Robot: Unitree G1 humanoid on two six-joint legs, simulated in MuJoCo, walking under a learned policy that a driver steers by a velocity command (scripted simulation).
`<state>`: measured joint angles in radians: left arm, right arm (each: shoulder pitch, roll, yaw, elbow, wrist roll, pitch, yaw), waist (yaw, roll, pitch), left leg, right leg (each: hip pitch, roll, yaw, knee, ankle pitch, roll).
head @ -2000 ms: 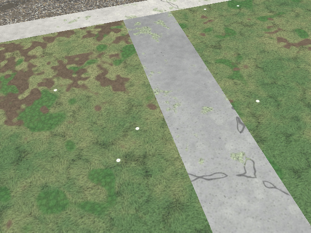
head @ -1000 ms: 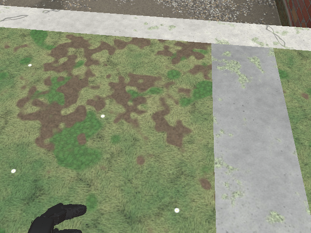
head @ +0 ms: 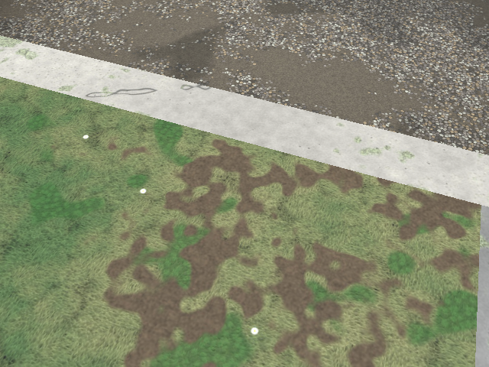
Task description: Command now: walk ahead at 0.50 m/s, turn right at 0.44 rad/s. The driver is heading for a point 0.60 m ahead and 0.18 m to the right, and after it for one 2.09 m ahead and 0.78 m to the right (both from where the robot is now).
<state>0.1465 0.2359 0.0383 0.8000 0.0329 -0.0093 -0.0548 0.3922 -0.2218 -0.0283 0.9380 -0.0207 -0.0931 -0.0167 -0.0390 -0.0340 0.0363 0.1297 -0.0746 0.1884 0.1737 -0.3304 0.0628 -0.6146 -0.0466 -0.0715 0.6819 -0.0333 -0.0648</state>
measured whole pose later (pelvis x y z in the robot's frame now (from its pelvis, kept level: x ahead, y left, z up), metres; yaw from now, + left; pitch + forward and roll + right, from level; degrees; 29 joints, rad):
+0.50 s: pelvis +0.27 -0.03 +0.01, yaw -17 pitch +2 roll -1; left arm 0.41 0.28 0.07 0.84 0.01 -0.04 0.00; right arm 0.07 -0.25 -0.01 0.72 -0.04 -0.03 0.02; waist 0.08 0.03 0.04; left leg -0.63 0.08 -0.04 0.69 -0.06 -0.05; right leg -0.05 0.15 0.15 0.32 -0.29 -0.11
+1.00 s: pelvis +0.52 -0.09 +0.01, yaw -35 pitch +1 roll +2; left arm 0.10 0.28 0.05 0.68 0.04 0.01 -0.08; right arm 0.40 -0.26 -0.05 0.85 -0.02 -0.08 0.00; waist -0.06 -0.05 0.03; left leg 0.01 0.01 0.21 0.25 -0.28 0.01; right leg -0.65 -0.06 -0.01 0.81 -0.08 -0.04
